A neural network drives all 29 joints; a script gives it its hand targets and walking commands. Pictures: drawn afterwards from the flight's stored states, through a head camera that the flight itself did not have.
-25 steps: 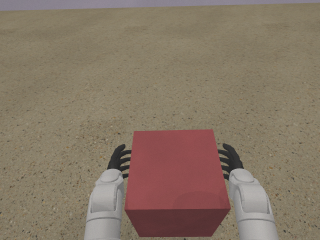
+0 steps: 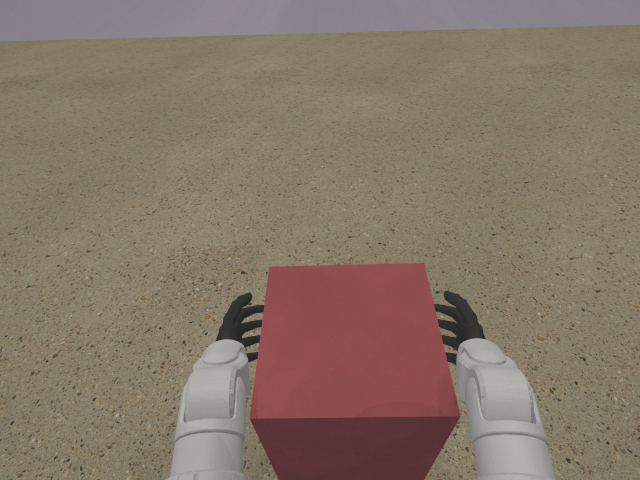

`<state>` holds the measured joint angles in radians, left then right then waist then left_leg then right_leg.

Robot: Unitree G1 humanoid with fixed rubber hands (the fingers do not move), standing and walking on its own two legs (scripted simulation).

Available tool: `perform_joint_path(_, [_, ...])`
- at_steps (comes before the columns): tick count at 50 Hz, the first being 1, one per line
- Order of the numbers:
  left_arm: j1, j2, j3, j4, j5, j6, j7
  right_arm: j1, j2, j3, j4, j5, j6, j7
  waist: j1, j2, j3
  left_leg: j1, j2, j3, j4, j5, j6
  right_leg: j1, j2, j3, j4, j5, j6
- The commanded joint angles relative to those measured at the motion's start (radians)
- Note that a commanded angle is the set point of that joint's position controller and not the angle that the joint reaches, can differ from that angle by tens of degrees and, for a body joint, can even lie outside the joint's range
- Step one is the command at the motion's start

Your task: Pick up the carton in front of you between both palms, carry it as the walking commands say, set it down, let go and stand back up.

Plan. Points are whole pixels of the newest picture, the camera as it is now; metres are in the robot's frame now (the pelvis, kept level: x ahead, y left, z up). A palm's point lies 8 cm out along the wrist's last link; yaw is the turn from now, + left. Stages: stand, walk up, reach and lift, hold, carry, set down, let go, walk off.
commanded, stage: carry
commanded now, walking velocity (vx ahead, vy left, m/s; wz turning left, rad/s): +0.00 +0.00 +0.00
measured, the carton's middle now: (348, 376) +0.30 +0.00 -0.03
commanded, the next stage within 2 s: hold in 0.80 s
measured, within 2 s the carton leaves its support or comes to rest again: neither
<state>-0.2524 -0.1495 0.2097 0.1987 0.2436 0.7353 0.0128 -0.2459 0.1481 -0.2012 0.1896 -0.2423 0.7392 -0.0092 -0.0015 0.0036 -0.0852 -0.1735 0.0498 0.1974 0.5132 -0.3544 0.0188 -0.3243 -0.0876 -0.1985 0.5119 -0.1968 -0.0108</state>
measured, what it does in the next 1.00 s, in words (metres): stands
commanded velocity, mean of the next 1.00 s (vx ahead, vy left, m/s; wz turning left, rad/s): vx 0.00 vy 0.00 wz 0.00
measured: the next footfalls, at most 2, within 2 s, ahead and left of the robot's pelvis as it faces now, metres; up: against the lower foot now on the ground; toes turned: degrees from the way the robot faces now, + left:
none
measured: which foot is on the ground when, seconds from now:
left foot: down 0.00-1.00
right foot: down 0.00-1.00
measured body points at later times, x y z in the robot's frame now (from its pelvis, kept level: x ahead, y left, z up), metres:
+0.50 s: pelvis -0.02 +0.01 +0.00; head -0.04 +0.01 +0.45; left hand +0.29 +0.16 +0.04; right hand +0.29 -0.14 +0.04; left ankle -0.05 +0.09 -0.73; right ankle +0.04 -0.11 -0.73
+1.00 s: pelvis -0.03 +0.00 +0.01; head -0.04 +0.00 +0.46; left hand +0.25 +0.20 +0.04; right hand +0.29 -0.10 +0.04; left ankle -0.05 +0.09 -0.73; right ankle +0.05 -0.14 -0.73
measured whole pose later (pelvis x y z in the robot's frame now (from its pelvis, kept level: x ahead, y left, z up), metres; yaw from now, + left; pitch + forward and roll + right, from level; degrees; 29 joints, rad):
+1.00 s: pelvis -0.03 +0.00 +0.01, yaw +9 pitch -6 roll +0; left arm -0.25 -0.15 0.19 0.22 0.26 0.69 0.00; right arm -0.22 0.14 -0.20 0.17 -0.25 0.71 -0.01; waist 0.00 0.00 0.07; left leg -0.05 -0.03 0.06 0.40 -0.24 0.04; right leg -0.14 -0.03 0.05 0.38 -0.14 0.03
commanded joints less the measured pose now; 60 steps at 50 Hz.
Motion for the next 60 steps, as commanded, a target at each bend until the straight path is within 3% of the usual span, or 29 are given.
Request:
perform_joint_path(1, [-0.469,-0.875,-0.555,-0.049,-0.237,-0.030,-0.220,-0.471,0.879,0.549,-0.047,0.230,-0.031,0.211,0.000,-0.001,-0.226,-0.021,0.120,-0.103,-0.101,0.230,0.004,0.154,-0.093,0.105,-0.047,0.201,-0.006])
perform_joint_path(40, [-0.462,-0.872,-0.559,-0.058,-0.238,-0.029,-0.221,-0.465,0.877,0.552,-0.055,0.235,-0.030,0.210,0.000,0.002,-0.241,-0.040,0.120,-0.117,-0.089,0.259,0.020,0.134,-0.092,0.098,-0.044,0.186,0.006])
perform_joint_path(41, [-0.362,-0.902,-0.527,0.003,-0.232,-0.036,-0.223,-0.338,0.885,0.526,-0.059,0.226,-0.026,0.212,-0.018,0.091,-0.095,-0.055,-0.065,-0.337,-0.178,0.528,0.026,0.411,0.194,0.225,-0.042,0.314,-0.027])
perform_joint_path(42, [-0.362,-0.871,-0.503,-0.023,-0.200,-0.066,-0.207,-0.392,0.849,0.540,-0.127,0.220,-0.047,0.215,0.022,0.089,-0.131,-0.006,-0.065,-0.334,-0.158,0.590,0.013,0.403,0.172,0.268,-0.066,0.356,-0.028])
perform_joint_path(43, [-0.344,-0.849,-0.482,-0.025,-0.167,-0.075,-0.196,-0.414,0.855,0.547,-0.144,0.224,-0.052,0.223,0.030,0.042,-0.141,0.124,-0.075,-0.340,-0.147,0.664,0.015,0.321,0.181,0.270,-0.084,0.385,-0.007])
perform_joint_path(46, [-0.361,-0.848,-0.469,-0.010,-0.153,-0.092,-0.175,-0.461,0.847,0.580,-0.148,0.249,-0.070,0.233,0.040,0.043,-0.181,0.248,-0.096,-0.327,-0.165,0.572,0.000,0.273,0.194,0.281,-0.122,0.301,0.019])
perform_joint_path(47, [-0.378,-0.859,-0.488,-0.028,-0.169,-0.093,-0.180,-0.453,0.851,0.576,-0.139,0.242,-0.072,0.231,0.025,0.027,-0.170,0.252,-0.092,-0.324,-0.164,0.573,-0.006,0.260,0.201,0.277,-0.128,0.288,0.016])
perform_joint_path(53, [-0.516,-0.893,-0.549,-0.016,-0.231,-0.074,-0.238,-0.421,0.882,0.472,-0.008,0.170,-0.065,0.220,-0.051,0.029,-0.102,0.130,-0.091,-0.305,-0.198,0.308,-0.018,0.299,0.198,0.267,-0.146,0.114,-0.012])
perform_joint_path(60, [-0.540,-0.917,-0.486,0.068,-0.204,-0.067,-0.263,-0.492,0.917,0.468,0.042,0.167,-0.052,0.236,-0.020,0.012,-0.059,0.003,-0.107,-0.290,-0.220,0.155,-0.002,0.400,0.181,0.253,-0.154,0.072,-0.002])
